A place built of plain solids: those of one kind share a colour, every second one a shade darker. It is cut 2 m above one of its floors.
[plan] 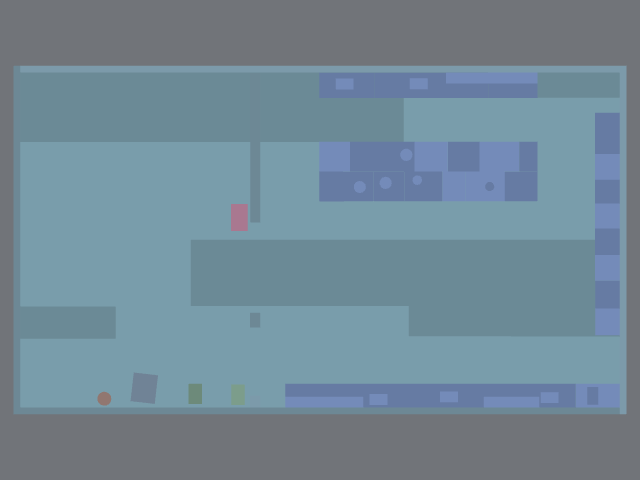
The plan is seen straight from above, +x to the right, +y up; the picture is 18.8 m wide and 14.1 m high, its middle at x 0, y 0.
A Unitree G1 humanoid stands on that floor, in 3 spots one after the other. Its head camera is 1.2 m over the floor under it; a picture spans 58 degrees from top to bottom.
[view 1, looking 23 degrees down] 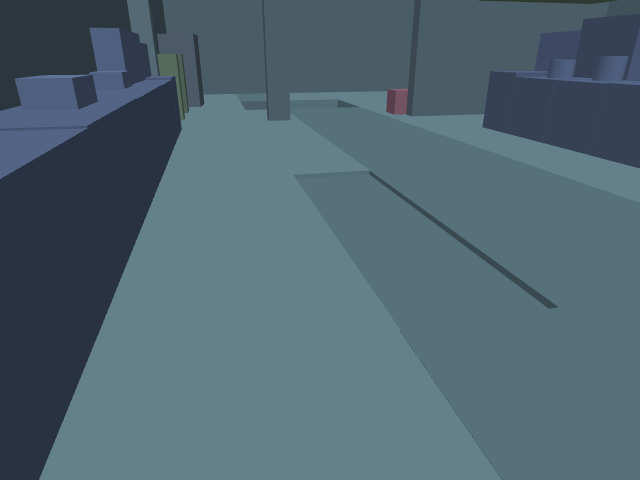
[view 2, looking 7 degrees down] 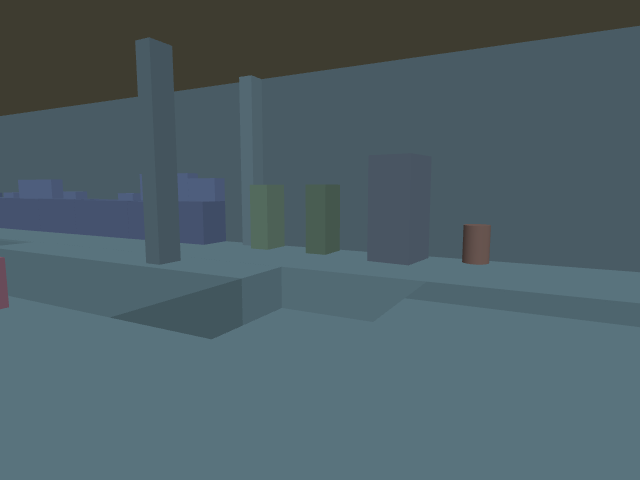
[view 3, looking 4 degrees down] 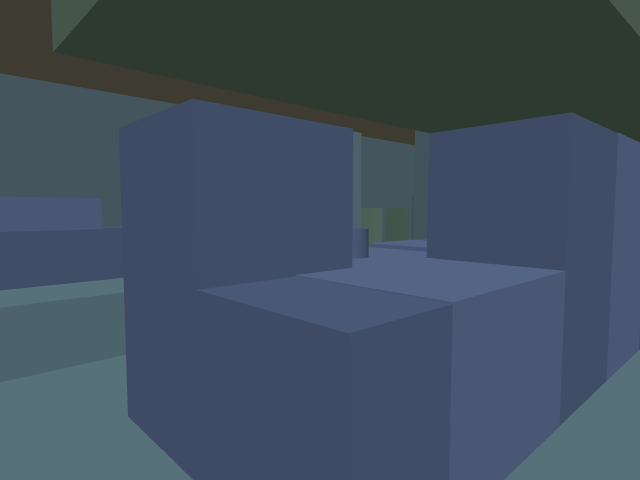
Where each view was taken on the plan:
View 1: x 7.21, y -3.59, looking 167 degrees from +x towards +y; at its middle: floor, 3.07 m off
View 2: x -7.34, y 2.53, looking -62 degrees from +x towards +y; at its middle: crate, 7.70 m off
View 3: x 7.24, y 3.68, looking -133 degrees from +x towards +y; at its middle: unit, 2.29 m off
